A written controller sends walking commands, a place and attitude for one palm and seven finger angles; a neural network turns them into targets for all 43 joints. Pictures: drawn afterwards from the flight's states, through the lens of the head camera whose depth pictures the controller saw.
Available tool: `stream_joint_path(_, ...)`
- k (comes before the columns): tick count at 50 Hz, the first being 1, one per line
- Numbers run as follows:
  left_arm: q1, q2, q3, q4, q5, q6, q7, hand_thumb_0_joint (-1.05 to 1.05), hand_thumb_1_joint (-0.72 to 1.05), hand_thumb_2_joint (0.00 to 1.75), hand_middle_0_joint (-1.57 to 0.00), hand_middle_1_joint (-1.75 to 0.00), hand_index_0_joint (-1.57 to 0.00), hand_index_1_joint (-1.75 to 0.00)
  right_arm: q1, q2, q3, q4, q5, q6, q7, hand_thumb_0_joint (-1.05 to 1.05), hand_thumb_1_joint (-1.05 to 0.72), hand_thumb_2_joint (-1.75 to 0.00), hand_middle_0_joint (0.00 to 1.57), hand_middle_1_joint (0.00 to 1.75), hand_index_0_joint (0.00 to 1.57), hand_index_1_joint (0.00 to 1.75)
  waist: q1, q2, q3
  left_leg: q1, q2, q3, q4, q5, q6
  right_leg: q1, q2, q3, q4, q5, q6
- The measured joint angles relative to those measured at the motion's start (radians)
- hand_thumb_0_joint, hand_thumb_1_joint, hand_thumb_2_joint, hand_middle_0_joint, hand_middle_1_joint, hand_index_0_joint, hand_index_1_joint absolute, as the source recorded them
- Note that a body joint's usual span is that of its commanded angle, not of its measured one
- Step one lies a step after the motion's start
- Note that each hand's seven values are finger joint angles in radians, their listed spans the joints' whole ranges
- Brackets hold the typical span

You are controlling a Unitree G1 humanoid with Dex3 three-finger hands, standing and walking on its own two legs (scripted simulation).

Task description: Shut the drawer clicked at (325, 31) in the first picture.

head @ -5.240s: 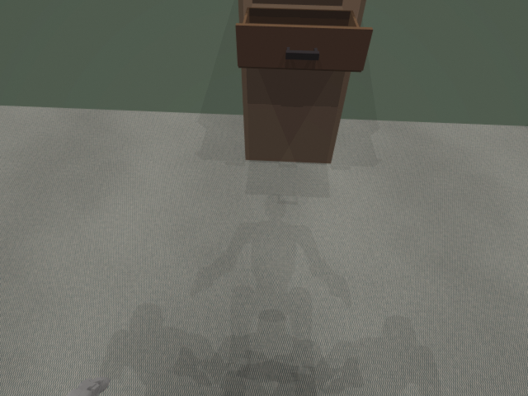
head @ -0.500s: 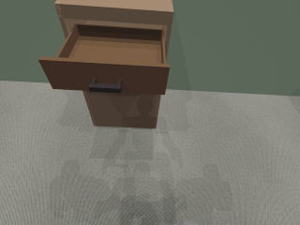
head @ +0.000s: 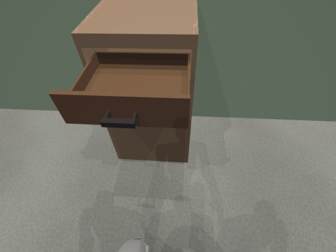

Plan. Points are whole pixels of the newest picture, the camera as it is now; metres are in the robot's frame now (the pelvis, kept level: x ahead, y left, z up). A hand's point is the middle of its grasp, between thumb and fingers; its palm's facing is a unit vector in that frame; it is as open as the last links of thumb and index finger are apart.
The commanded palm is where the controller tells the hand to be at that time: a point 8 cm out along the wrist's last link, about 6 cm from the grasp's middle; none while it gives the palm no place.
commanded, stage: take the last steps up to it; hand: left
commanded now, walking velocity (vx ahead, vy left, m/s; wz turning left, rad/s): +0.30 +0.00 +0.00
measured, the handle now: (119, 118) +0.51 +0.20 +0.00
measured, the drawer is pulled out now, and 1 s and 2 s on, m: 0.30 0.30 0.30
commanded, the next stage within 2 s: come to a stop and stand still in 0.52 s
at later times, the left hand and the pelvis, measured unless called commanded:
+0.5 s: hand (92, 231) +0.21 +0.25 -0.18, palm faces +0.02 -0.98 -0.18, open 7.4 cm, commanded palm none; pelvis +0.14 +0.06 +0.00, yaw -3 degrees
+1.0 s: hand (114, 205) +0.29 +0.20 -0.17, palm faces +0.02 -0.97 -0.25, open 7.2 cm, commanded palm none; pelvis +0.19 +0.02 -0.01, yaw -1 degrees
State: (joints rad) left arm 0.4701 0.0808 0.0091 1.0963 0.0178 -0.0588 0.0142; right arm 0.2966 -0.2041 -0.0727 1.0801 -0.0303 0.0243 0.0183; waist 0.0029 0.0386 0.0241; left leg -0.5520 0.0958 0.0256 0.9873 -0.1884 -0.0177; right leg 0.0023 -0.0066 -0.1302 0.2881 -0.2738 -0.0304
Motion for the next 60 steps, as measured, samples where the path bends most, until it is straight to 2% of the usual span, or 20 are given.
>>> stream_joint_path(4, 0.032, -0.007, 0.001, 0.037, 0.006, -0.002, 0.004, 0.00, 0.91, 0.90, -0.20, -0.30, -0.20, -0.30, -0.051, 0.016, 0.007, -0.001, 0.003, -0.005, 0.004, 0.01, -0.91, -0.90, 0.19, 0.30, 0.20, 0.29, 0.026, -0.012, 0.016, 0.027, 0.004, 0.039, -0.142, -0.026, 0.007, 0.028, -0.008, -0.003, -0.001, -0.034, 0.020)
stream_joint_path(8, 0.049, 0.004, 0.009, 0.065, 0.007, 0.007, 0.006, 0.00, 0.90, 0.90, -0.20, -0.30, -0.20, -0.30, -0.114, 0.042, 0.021, -0.024, 0.006, -0.033, 0.004, 0.01, -0.91, -0.90, 0.19, 0.30, 0.20, 0.29, 0.049, -0.038, 0.032, 0.117, -0.027, 0.081, -0.328, -0.053, 0.035, 0.038, -0.032, 0.001, 0.064, -0.107, 0.054)
stream_joint_path(10, 0.057, 0.010, 0.013, 0.076, 0.000, 0.015, 0.005, 0.00, 0.90, 0.90, -0.20, -0.30, -0.20, -0.30, -0.138, 0.051, 0.027, -0.043, 0.002, -0.065, -0.003, 0.01, -0.91, -0.90, 0.20, 0.30, 0.20, 0.29, 0.046, -0.048, 0.035, 0.173, -0.043, 0.097, -0.398, -0.021, 0.058, -0.012, -0.052, 0.012, 0.220, -0.182, 0.060)
stream_joint_path(12, 0.029, 0.024, 0.017, 0.086, -0.006, 0.034, 0.005, 0.00, 0.91, 0.90, -0.20, -0.30, -0.20, -0.30, -0.158, 0.070, 0.033, -0.057, 0.002, -0.086, -0.013, 0.01, -0.91, -0.89, 0.20, 0.30, 0.20, 0.30, 0.044, -0.070, 0.049, 0.186, -0.053, 0.121, -0.349, -0.064, 0.075, -0.131, -0.063, 0.064, 0.523, -0.235, 0.039)
stream_joint_path(14, -0.004, 0.042, 0.023, 0.083, -0.005, 0.045, 0.006, 0.00, 0.91, 0.90, -0.20, -0.30, -0.20, -0.30, -0.153, 0.086, 0.039, -0.061, 0.006, -0.095, -0.023, 0.00, -0.91, -0.89, 0.20, 0.30, 0.20, 0.30, 0.039, -0.078, 0.042, 0.234, -0.056, 0.142, -0.373, -0.085, 0.081, -0.249, -0.060, 0.085, 0.755, -0.213, 0.026)
stream_joint_path(17, -0.070, 0.070, 0.039, 0.056, 0.002, 0.050, 0.002, 0.00, 0.91, 0.90, -0.20, -0.30, -0.20, -0.30, -0.136, 0.083, 0.022, -0.074, 0.018, -0.116, -0.046, -0.02, -0.94, -0.89, 0.20, 0.30, 0.20, 0.30, 0.021, -0.084, 0.022, 0.315, -0.068, 0.162, -0.469, -0.064, 0.079, -0.389, -0.077, 0.078, 0.875, -0.116, 0.033)
stream_joint_path(21, -0.165, 0.105, 0.055, -0.012, 0.006, 0.052, 0.001, 0.00, 0.91, 0.90, -0.19, -0.29, -0.19, -0.30, -0.085, 0.061, 0.023, -0.054, 0.013, -0.115, -0.050, -0.03, -0.96, -0.89, 0.20, 0.30, 0.20, 0.30, 0.013, -0.091, -0.007, 0.394, -0.087, 0.167, -0.574, -0.037, 0.085, -0.501, -0.097, 0.080, 0.836, -0.010, 0.049)
stream_joint_path(24, -0.225, 0.117, 0.060, -0.054, 0.008, 0.058, -0.003, 0.00, 0.91, 0.90, -0.19, -0.29, -0.19, -0.30, -0.034, 0.059, 0.030, -0.029, 0.010, -0.102, -0.046, -0.02, -0.95, -0.89, 0.20, 0.30, 0.20, 0.30, 0.008, -0.095, -0.021, 0.437, -0.098, 0.165, -0.621, -0.034, 0.083, -0.539, -0.110, 0.088, 0.774, 0.047, 0.062)
stream_joint_path(27, -0.273, 0.117, 0.057, -0.080, 0.008, 0.066, -0.009, 0.00, 0.91, 0.90, -0.19, -0.29, -0.19, -0.30, 0.015, 0.067, 0.034, -0.005, 0.005, -0.090, -0.041, -0.01, -0.93, -0.89, 0.20, 0.30, 0.20, 0.30, -0.004, -0.090, -0.019, 0.469, -0.101, 0.159, -0.648, -0.040, 0.076, -0.538, -0.119, 0.088, 0.672, 0.070, 0.068)
stream_joint_path(31, -0.317, 0.109, 0.050, -0.096, 0.005, 0.073, -0.012, 0.00, 0.91, 0.90, -0.19, -0.29, -0.19, -0.30, 0.067, 0.082, 0.038, 0.019, -0.003, -0.076, -0.036, 0.00, -0.92, -0.89, 0.20, 0.30, 0.20, 0.30, -0.034, -0.076, 0.006, 0.494, -0.092, 0.154, -0.650, -0.063, 0.059, -0.493, -0.115, 0.074, 0.512, 0.049, 0.063)
stream_joint_path(34, -0.335, 0.096, 0.042, -0.097, 0.004, 0.073, -0.012, 0.00, 0.91, 0.90, -0.19, -0.29, -0.19, -0.30, 0.097, 0.089, 0.039, 0.038, -0.006, -0.065, -0.037, 0.00, -0.91, -0.89, 0.20, 0.30, 0.20, 0.30, -0.057, -0.059, 0.027, 0.496, -0.077, 0.153, -0.619, -0.098, 0.038, -0.437, -0.096, 0.058, 0.401, 0.034, 0.053)
stream_joint_path(36, -0.337, 0.087, 0.034, -0.098, 0.003, 0.060, -0.009, 0.00, 0.91, 0.90, -0.19, -0.29, -0.19, -0.30, 0.117, 0.094, 0.043, 0.054, -0.002, -0.059, -0.040, 0.00, -0.91, -0.89, 0.20, 0.30, 0.20, 0.30, -0.063, -0.055, 0.039, 0.485, -0.068, 0.152, -0.565, -0.140, 0.018, -0.367, -0.081, 0.049, 0.279, 0.116, 0.049)
stream_joint_path(37, -0.335, 0.083, 0.030, -0.094, 0.003, 0.047, -0.006, 0.00, 0.91, 0.90, -0.19, -0.29, -0.19, -0.30, 0.128, 0.097, 0.046, 0.064, 0.002, -0.056, -0.040, 0.00, -0.91, -0.89, 0.20, 0.30, 0.20, 0.30, -0.062, -0.055, 0.039, 0.471, -0.064, 0.151, -0.523, -0.169, 0.007, -0.340, -0.077, 0.048, 0.239, 0.153, 0.033)
stream_joint_path(40, -0.342, 0.044, 0.009, -0.071, -0.002, 0.032, 0.004, 0.00, 0.91, 0.90, -0.19, -0.29, -0.19, -0.30, 0.108, 0.081, 0.041, 0.076, 0.020, -0.031, -0.044, 0.01, -0.91, -0.89, 0.20, 0.30, 0.20, 0.30, -0.074, 0.001, 0.064, 0.401, -0.038, 0.084, -0.371, -0.292, -0.005, -0.330, -0.049, 0.015, 0.261, 0.077, 0.007)
stream_joint_path(44, -0.360, 0.035, 0.021, -0.079, -0.008, 0.032, 0.028, -0.02, 0.93, 0.90, -0.20, -0.30, -0.20, -0.30, 0.057, 0.077, 0.030, 0.060, 0.028, -0.001, -0.052, 0.01, -0.91, -0.89, 0.20, 0.30, 0.20, 0.30, -0.049, -0.005, 0.078, 0.277, -0.064, 0.034, -0.149, -0.368, -0.016, -0.315, -0.062, 0.001, 0.230, 0.085, 0.000)
stream_joint_path(50, -0.357, 0.058, 0.035, -0.088, 0.005, 0.067, 0.035, -0.02, 0.93, 0.90, -0.20, -0.30, -0.20, -0.30, -0.057, 0.027, 0.002, -0.012, 0.016, 0.033, -0.043, 0.01, -0.91, -0.89, 0.20, 0.30, 0.20, 0.30, -0.013, -0.011, 0.073, 0.155, -0.079, -0.004, 0.025, -0.287, -0.032, -0.327, -0.081, 0.006, 0.199, 0.131, 0.013)
stream_joint_path(54, -0.335, 0.086, 0.046, -0.089, 0.015, 0.089, 0.031, -0.01, 0.92, 0.90, -0.20, -0.30, -0.20, -0.30, -0.110, 0.002, -0.005, -0.061, 0.013, 0.026, -0.034, 0.00, -0.91, -0.89, 0.20, 0.30, 0.20, 0.29, 0.004, -0.024, 0.058, 0.182, -0.070, -0.004, -0.064, -0.261, -0.028, -0.348, -0.093, 0.016, 0.194, 0.161, 0.032)
stream_joint_path(57, -0.308, 0.113, 0.053, -0.088, 0.017, 0.099, 0.028, -0.01, 0.91, 0.90, -0.20, -0.30, -0.20, -0.30, -0.118, -0.001, 0.003, -0.081, 0.014, 0.004, -0.029, 0.00, -0.91, -0.90, 0.19, 0.30, 0.20, 0.29, 0.020, -0.047, 0.033, 0.274, -0.065, 0.006, -0.277, -0.214, -0.015, -0.374, -0.100, 0.028, 0.210, 0.173, 0.050)
stream_joint_path(58, -0.295, 0.121, 0.053, -0.085, 0.013, 0.104, 0.027, 0.00, 0.91, 0.90, -0.20, -0.30, -0.20, -0.30, -0.113, -0.001, 0.008, -0.085, 0.014, -0.007, -0.029, 0.00, -0.91, -0.90, 0.19, 0.30, 0.20, 0.29, 0.021, -0.050, 0.021, 0.314, -0.063, 0.005, -0.371, -0.189, -0.010, -0.391, -0.099, 0.031, 0.234, 0.158, 0.057)
stream_joint_path(60, -0.274, 0.140, 0.056, -0.067, 0.003, 0.117, 0.026, 0.00, 0.91, 0.90, -0.20, -0.30, -0.20, -0.30, -0.104, 0.022, 0.016, -0.079, 0.005, -0.017, -0.032, 0.00, -0.91, -0.90, 0.19, 0.30, 0.20, 0.29, 0.019, -0.085, 0.010, 0.325, -0.082, 0.017, -0.392, -0.159, 0.017, -0.417, -0.092, 0.080, 0.309, 0.014, 0.062)
